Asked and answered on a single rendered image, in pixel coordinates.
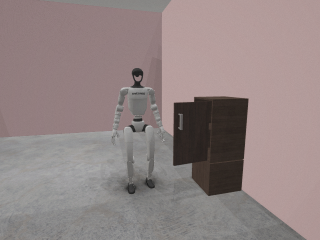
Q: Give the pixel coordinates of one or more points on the left robot forearm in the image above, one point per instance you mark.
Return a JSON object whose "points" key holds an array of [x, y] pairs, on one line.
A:
{"points": [[157, 117]]}

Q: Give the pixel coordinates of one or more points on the robot left foot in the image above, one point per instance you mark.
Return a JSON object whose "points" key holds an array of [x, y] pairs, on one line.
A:
{"points": [[150, 183]]}

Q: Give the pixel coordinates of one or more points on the cupboard door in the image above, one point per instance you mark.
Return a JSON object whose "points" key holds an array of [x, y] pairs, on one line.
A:
{"points": [[190, 145]]}

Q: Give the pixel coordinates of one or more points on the right robot forearm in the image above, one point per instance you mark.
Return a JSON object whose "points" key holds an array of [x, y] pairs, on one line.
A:
{"points": [[116, 119]]}

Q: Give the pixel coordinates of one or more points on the left robot upper arm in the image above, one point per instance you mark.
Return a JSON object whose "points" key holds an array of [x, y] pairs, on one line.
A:
{"points": [[152, 99]]}

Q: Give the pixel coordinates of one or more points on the right robot hand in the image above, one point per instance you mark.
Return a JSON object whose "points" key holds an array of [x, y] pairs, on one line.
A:
{"points": [[113, 134]]}

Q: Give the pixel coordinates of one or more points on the handle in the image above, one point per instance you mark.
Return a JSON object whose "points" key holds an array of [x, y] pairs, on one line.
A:
{"points": [[180, 122]]}

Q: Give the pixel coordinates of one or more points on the robot torso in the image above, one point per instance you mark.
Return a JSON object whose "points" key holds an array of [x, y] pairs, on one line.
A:
{"points": [[137, 104]]}

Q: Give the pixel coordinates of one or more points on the right robot upper arm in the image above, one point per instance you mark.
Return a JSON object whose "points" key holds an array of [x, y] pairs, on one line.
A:
{"points": [[121, 98]]}

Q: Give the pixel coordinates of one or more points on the left robot hand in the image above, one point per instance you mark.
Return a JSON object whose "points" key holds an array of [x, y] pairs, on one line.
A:
{"points": [[162, 131]]}

